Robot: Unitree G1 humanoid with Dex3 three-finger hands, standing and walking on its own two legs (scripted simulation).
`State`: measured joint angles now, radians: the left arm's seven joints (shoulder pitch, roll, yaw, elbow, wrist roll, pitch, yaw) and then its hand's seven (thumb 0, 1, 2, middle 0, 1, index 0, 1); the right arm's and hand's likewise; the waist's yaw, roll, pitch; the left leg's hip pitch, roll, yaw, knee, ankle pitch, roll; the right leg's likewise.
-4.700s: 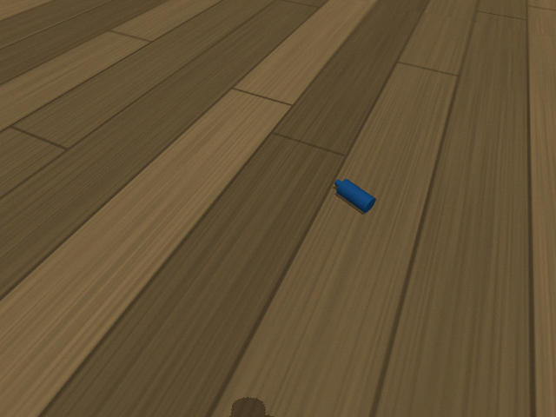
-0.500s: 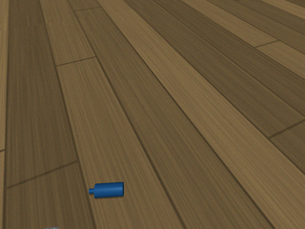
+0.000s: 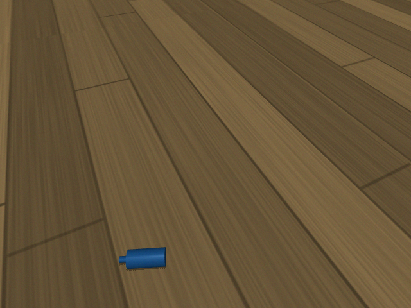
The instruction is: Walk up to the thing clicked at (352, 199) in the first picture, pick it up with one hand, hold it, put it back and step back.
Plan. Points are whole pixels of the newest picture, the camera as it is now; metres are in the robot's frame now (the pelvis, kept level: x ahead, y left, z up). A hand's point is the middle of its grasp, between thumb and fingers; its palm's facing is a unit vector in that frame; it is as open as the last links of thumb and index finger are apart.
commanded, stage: walk up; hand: left
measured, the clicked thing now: (142, 258) +0.46 +0.28 -0.74
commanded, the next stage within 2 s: stand in 0.02 s
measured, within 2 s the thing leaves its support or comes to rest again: neither
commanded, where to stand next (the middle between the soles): +0.03 -0.02 m, yaw +3 degrees
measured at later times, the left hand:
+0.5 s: hand out of the picture +0.07 +0.26 -0.15, palm faces -0.02 -0.94 -0.35, open 7.4 cm
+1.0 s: hand out of the picture +0.07 +0.25 -0.15, palm faces -0.02 -0.94 -0.35, open 7.4 cm
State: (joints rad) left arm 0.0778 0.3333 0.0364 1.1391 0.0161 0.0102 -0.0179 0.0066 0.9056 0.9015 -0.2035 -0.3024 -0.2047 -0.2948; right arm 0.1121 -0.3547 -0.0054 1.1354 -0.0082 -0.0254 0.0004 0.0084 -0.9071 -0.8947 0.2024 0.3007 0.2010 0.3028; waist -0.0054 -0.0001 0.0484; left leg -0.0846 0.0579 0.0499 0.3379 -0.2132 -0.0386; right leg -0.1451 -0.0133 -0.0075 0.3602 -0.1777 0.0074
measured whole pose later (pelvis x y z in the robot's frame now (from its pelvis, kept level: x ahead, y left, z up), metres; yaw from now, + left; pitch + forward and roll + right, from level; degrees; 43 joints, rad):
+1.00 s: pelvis +0.00 +0.00 +0.00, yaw +1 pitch -2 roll +0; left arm 0.10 0.35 -0.01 1.14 0.01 -0.01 -0.01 0.01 0.91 0.90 -0.20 -0.30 -0.21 -0.29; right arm 0.11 -0.35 0.00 1.15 -0.01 -0.01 0.02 0.01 -0.91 -0.89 0.20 0.30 0.20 0.30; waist 0.00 0.00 0.05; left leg -0.08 0.05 0.04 0.30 -0.19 -0.04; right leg -0.14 -0.02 -0.02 0.34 -0.16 0.01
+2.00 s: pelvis +0.01 +0.00 +0.00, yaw +1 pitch -2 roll +0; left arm 0.11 0.35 0.00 1.13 0.01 -0.01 0.00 0.01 0.91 0.90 -0.20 -0.30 -0.21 -0.29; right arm 0.11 -0.35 -0.01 1.13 -0.01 -0.01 0.01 0.01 -0.91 -0.89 0.20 0.30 0.20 0.30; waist 0.00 0.00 0.05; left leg -0.06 0.04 0.04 0.30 -0.20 -0.03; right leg -0.12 -0.03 -0.02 0.33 -0.17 0.02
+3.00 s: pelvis +0.00 +0.01 +0.00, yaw +1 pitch -2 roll +0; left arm 0.12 0.35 0.00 1.13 0.01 -0.01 0.00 0.01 0.90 0.90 -0.20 -0.30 -0.21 -0.30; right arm 0.12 -0.35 -0.01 1.13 -0.01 0.00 0.01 0.01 -0.91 -0.89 0.20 0.30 0.20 0.30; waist 0.00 0.00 0.05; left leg -0.06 0.04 0.04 0.30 -0.20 -0.03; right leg -0.12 -0.03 -0.01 0.33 -0.17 0.02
